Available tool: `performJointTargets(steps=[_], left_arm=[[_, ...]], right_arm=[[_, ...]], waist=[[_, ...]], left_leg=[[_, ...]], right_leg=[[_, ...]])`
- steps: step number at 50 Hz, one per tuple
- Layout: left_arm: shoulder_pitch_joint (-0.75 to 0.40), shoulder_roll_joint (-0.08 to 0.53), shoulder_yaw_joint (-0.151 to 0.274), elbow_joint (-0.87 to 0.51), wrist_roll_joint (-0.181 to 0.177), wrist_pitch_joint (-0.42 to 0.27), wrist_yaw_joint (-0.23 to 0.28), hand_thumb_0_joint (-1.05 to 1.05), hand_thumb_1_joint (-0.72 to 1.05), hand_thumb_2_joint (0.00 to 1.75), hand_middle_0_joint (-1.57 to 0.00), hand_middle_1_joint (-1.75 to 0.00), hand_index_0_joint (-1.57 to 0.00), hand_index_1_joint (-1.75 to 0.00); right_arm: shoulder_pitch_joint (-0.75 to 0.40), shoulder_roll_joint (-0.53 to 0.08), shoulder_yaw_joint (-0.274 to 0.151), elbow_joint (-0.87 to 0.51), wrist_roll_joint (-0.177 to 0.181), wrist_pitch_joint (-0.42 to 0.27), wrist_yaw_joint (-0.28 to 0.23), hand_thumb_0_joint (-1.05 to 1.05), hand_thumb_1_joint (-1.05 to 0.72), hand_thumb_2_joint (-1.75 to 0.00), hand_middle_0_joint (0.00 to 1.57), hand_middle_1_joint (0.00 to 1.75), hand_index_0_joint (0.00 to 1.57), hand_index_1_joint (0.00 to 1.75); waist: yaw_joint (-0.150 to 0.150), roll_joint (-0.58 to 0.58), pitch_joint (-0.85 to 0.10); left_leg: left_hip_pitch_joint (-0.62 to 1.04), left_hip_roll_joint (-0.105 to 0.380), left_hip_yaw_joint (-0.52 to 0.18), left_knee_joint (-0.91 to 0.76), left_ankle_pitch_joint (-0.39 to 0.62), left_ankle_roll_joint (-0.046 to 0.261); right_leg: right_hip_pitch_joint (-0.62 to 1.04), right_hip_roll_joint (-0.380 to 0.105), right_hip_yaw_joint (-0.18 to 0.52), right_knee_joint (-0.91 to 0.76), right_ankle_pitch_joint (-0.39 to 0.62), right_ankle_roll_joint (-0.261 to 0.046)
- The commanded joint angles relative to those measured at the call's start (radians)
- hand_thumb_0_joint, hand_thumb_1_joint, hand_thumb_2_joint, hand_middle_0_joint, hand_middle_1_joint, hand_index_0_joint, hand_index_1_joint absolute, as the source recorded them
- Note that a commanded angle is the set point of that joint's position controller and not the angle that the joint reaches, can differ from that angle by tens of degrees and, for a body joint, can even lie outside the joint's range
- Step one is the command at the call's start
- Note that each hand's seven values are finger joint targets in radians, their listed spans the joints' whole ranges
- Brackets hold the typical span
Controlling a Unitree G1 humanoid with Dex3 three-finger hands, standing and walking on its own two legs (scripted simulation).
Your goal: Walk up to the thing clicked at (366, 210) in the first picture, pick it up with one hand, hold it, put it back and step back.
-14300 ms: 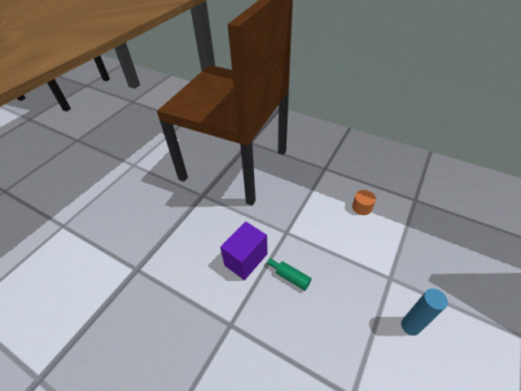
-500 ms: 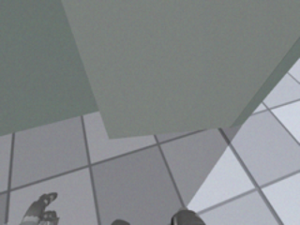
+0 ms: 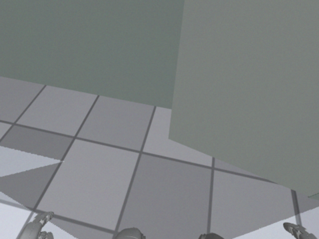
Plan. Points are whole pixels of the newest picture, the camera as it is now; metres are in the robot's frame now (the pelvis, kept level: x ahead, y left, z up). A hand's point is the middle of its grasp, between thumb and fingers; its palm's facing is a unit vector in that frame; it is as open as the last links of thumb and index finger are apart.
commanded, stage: walk up
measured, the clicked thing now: out of the picture +0.70 +1.38 -0.70
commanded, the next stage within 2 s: stand in 2.00 s
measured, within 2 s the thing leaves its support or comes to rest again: neither
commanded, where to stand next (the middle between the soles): +0.09 +0.05 m, yaw +57 degrees
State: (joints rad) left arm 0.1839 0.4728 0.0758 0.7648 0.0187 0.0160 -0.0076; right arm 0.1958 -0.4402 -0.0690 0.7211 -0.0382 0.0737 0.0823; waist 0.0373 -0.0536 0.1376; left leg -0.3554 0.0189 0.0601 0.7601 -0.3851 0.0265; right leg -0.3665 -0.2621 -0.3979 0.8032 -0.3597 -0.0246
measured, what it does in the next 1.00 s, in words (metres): steps on the spot, turning left: right foot, then left foot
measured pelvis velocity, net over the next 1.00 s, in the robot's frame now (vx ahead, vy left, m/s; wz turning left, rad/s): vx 0.03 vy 0.02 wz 0.79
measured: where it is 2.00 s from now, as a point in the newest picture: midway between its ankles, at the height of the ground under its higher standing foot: outside the picture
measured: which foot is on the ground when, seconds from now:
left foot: down 0.00-0.34, up 0.36-0.70, down 0.72-1.00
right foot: down 0.00-0.00, up 0.02-0.30, down 0.32-0.74, up 0.76-1.00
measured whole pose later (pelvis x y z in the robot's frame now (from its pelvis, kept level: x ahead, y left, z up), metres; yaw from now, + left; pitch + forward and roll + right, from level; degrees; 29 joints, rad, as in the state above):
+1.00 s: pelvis +0.03 +0.02 +0.00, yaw +45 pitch -2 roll -1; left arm 0.25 0.43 0.05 0.79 0.00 0.03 -0.02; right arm 0.25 -0.41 -0.04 0.76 -0.01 -0.02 -0.02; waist 0.01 -0.05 0.12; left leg -0.40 -0.05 -0.13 0.76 -0.32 0.00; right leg -0.48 -0.11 -0.01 0.96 -0.42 -0.02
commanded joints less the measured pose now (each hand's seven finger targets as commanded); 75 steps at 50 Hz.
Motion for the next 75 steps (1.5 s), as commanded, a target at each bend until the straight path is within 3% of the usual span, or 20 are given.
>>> performJointTargets(steps=[1, 5, 15, 17, 18, 22, 30, 34, 35, 37, 38, 42, 47, 52, 54, 56, 59, 66, 69, 75], left_arm=[[-0.116, 0.175, 0.058, -0.139, -0.012, -0.028, 0.01, 0.0, 0.9, 0.9, -0.2, -0.3, -0.2, -0.3], [0.047, 0.197, 0.053, -0.04, -0.018, -0.036, 0.011, 0.0, 0.9, 0.9, -0.2, -0.3, -0.2, -0.3], [0.154, 0.143, 0.04, -0.046, 0.003, -0.079, 0.027, 0.0, 0.9, 0.9, -0.2, -0.3, -0.2, -0.3], [0.161, 0.319, 0.089, -0.057, 0.033, -0.087, 0.036, 0.0, 0.9, 0.9, -0.2, -0.3, -0.2, -0.3], [0.06, 0.318, 0.091, -0.083, 0.031, -0.084, 0.034, 0.0, 0.9, 0.9, -0.2, -0.3, -0.2, -0.3], [0.093, 0.206, 0.057, -0.041, 0.019, -0.102, 0.031, 0.0, 0.9, 0.9, -0.2, -0.3, -0.2, -0.3], [0.118, 0.22, 0.068, -0.083, 0.025, -0.061, -0.021, 0.0, 0.9, 0.9, -0.2, -0.3, -0.2, -0.3], [0.095, 0.198, 0.057, -0.096, 0.007, -0.027, -0.03, 0.0, 0.9, 0.9, -0.2, -0.3, -0.2, -0.3], [0.125, 0.151, 0.038, -0.101, -0.002, -0.023, -0.026, 0.0, 0.9, 0.9, -0.2, -0.3, -0.2, -0.3], [0.161, 0.081, 0.011, -0.141, -0.013, -0.016, -0.025, 0.0, 0.9, 0.9, -0.2, -0.3, -0.2, -0.3], [0.096, 0.171, 0.03, -0.123, 0.001, -0.01, -0.011, 0.0, 0.9, 0.9, -0.2, -0.3, -0.2, -0.3], [0.16, 0.165, 0.037, -0.047, -0.011, -0.005, -0.008, 0.0, 0.9, 0.9, -0.2, -0.3, -0.2, -0.3], [0.153, 0.138, 0.04, -0.024, -0.021, -0.007, 0.001, 0.0, 0.9, 0.9, -0.2, -0.3, -0.2, -0.3], [0.171, 0.12, 0.047, -0.001, -0.018, -0.025, 0.012, 0.0, 0.9, 0.9, -0.2, -0.3, -0.2, -0.3], [0.199, 0.214, 0.067, 0.0, 0.016, -0.044, 0.023, 0.0, 0.9, 0.9, -0.2, -0.3, -0.2, -0.3], [0.001, 0.33, 0.088, -0.052, 0.013, -0.046, 0.019, 0.0, 0.9, 0.9, -0.2, -0.3, -0.2, -0.3], [-0.025, 0.23, 0.058, -0.02, 0.022, -0.051, 0.02, 0.0, 0.9, 0.9, -0.2, -0.3, -0.2, -0.3], [0.035, 0.179, 0.032, -0.011, -0.001, -0.021, 0.0, 0.0, 0.9, 0.9, -0.2, -0.3, -0.2, -0.3], [-0.008, 0.152, 0.023, -0.001, -0.017, -0.006, 0.017, 0.0, 0.9, 0.9, -0.2, -0.3, -0.2, -0.3], [0.116, 0.115, 0.019, 0.117, -0.02, -0.033, 0.012, 0.0, 0.9, 0.9, -0.2, -0.3, -0.2, -0.3]], right_arm=[[0.111, -0.362, -0.113, -0.094, -0.009, -0.025, -0.03, 0.0, -0.9, -0.9, 0.2, 0.3, 0.2, 0.3], [-0.024, -0.263, -0.084, -0.131, 0.004, -0.032, -0.061, 0.0, -0.9, -0.9, 0.2, 0.3, 0.2, 0.3], [-0.006, -0.214, -0.087, -0.155, -0.006, -0.057, -0.046, 0.0, -0.9, -0.9, 0.2, 0.3, 0.2, 0.3], [0.029, -0.102, -0.055, -0.151, -0.004, -0.059, -0.051, 0.0, -0.9, -0.9, 0.2, 0.3, 0.2, 0.3], [0.034, -0.181, -0.074, -0.125, -0.023, -0.056, -0.06, 0.0, -0.9, -0.9, 0.2, 0.3, 0.2, 0.3], [0.075, -0.173, -0.074, -0.07, 0.009, -0.064, -0.028, 0.0, -0.9, -0.9, 0.2, 0.3, 0.2, 0.3], [-0.013, -0.133, -0.055, -0.044, 0.034, -0.089, -0.04, 0.0, -0.9, -0.9, 0.2, 0.3, 0.2, 0.3], [0.105, -0.136, -0.058, 0.009, 0.042, -0.117, -0.074, 0.0, -0.9, -0.9, 0.2, 0.3, 0.2, 0.3], [0.184, -0.185, -0.074, 0.039, 0.035, -0.129, -0.09, 0.0, -0.9, -0.9, 0.2, 0.3, 0.2, 0.3], [0.225, -0.358, -0.106, -0.005, 0.021, -0.139, -0.118, 0.0, -0.9, -0.9, 0.2, 0.3, 0.2, 0.3], [0.211, -0.362, -0.114, 0.011, 0.053, -0.134, -0.12, 0.0, -0.9, -0.9, 0.2, 0.3, 0.2, 0.3], [0.086, -0.243, -0.059, -0.01, 0.043, -0.137, -0.135, 0.0, -0.9, -0.9, 0.2, 0.3, 0.2, 0.3], [0.051, -0.241, -0.058, -0.041, 0.021, -0.125, -0.125, 0.0, -0.9, -0.9, 0.2, 0.3, 0.2, 0.3], [-0.016, -0.24, -0.057, -0.074, 0.017, -0.084, -0.12, 0.0, -0.9, -0.9, 0.2, 0.3, 0.2, 0.3], [0.006, -0.138, -0.026, -0.079, 0.037, -0.075, -0.124, 0.0, -0.9, -0.9, 0.2, 0.3, 0.2, 0.3], [0.013, -0.191, -0.045, -0.058, 0.024, -0.079, -0.145, 0.0, -0.9, -0.9, 0.2, 0.3, 0.2, 0.3], [0.055, -0.204, -0.059, 0.015, 0.034, -0.09, -0.112, 0.0, -0.9, -0.9, 0.2, 0.3, 0.2, 0.3], [0.107, -0.146, -0.047, 0.103, 0.025, -0.118, -0.095, 0.0, -0.9, -0.9, 0.2, 0.3, 0.2, 0.3], [0.069, -0.323, -0.071, 0.082, 0.014, -0.132, -0.112, 0.0, -0.9, -0.9, 0.2, 0.3, 0.2, 0.3], [-0.071, -0.206, -0.017, 0.109, 0.036, -0.129, -0.111, 0.0, -0.9, -0.9, 0.2, 0.3, 0.2, 0.3]], waist=[[-0.122, 0.411, -0.135], [-0.017, 0.227, -0.15], [0.006, 0.129, -0.183], [0.034, -0.239, -0.148], [-0.002, -0.118, -0.117], [-0.021, -0.076, -0.078], [0.048, -0.179, -0.061], [-0.021, -0.083, -0.15], [-0.059, 0.053, -0.217], [-0.057, 0.281, -0.254], [-0.092, 0.202, -0.242], [-0.021, 0.231, -0.114], [-0.017, 0.265, -0.148], [0.014, 0.226, -0.197], [0.044, -0.048, -0.178], [-0.001, -0.238, -0.123], [-0.035, -0.102, -0.059], [-0.032, -0.081, -0.195], [-0.071, 0.192, -0.139], [0.022, 0.185, -0.167]], left_leg=[[0.116, 0.25, -0.741, -0.476, -0.037, 0.292], [0.075, 0.11, -0.435, -0.345, 0.115, 0.186], [-0.125, 0.069, -0.614, -0.283, 0.002, 0.138], [-0.439, -0.203, -0.187, 0.13, -0.126, -0.016], [-0.453, -0.058, -0.206, 0.264, -0.095, -0.036], [-0.318, -0.015, -0.149, 0.274, 0.11, -0.032], [-0.11, -0.015, 0.018, 0.021, 0.084, -0.051], [0.147, -0.066, 0.064, -0.215, 0.219, -0.023], [0.316, -0.077, -0.004, -0.283, 0.189, 0.016], [0.485, 0.351, -0.737, -0.349, 0.327, 0.25], [0.374, 0.387, -0.776, -0.383, 0.251, 0.316], [0.077, 0.172, -0.381, -0.284, 0.43, 0.179], [-0.061, 0.131, -0.361, -0.213, 0.627, 0.184], [-0.13, 0.061, -0.395, -0.079, 0.427, 0.155], [-0.258, -0.067, -0.269, 0.208, 0.195, 0.057], [-0.356, -0.053, -0.21, 0.508, -0.256, -0.01], [-0.24, -0.019, -0.121, 0.35, -0.089, -0.013], [0.164, -0.098, -0.009, -0.224, 0.083, -0.014], [0.058, 0.316, -0.72, -0.416, -0.059, 0.252], [-0.025, 0.134, -0.33, -0.196, 0.357, 0.127]], right_leg=[[-0.294, 0.185, 0.247, 0.223, -0.365, 0.086], [-0.184, 0.138, 0.35, 0.224, -0.134, 0.039], [0.179, 0.266, 0.411, -0.295, -0.02, -0.018], [0.329, -0.18, 0.944, -0.626, -0.324, -0.107], [0.258, -0.306, 1.011, -0.626, -0.351, -0.2], [0.262, -0.039, 0.526, -0.514, 0.082, -0.037], [0.211, -0.023, 0.276, -0.438, 0.201, -0.115], [0.16, -0.029, 0.197, -0.167, 0.362, -0.102], [0.087, 0.026, 0.168, 0.052, 0.358, -0.063], [-0.355, 0.196, 0.279, 0.372, -0.233, 0.031], [-0.323, 0.113, 0.416, 0.396, -0.243, 0.022], [-0.166, 0.107, 0.411, 0.247, -0.112, 0.013], [-0.028, 0.166, 0.361, 0.185, -0.043, 0.01], [0.133, 0.242, 0.329, -0.103, 0.042, -0.009], [0.214, 0.036, 0.634, -0.373, -0.026, -0.085], [0.103, -0.327, 1.095, -0.534, 0.053, -0.328], [0.042, -0.073, 0.599, -0.37, 0.037, -0.186], [0.028, 0.01, 0.419, -0.113, 0.108, -0.116], [-0.181, 0.139, 0.437, 0.17, -0.306, 0.014], [0.128, 0.186, 0.357, -0.178, 0.01, -0.007]])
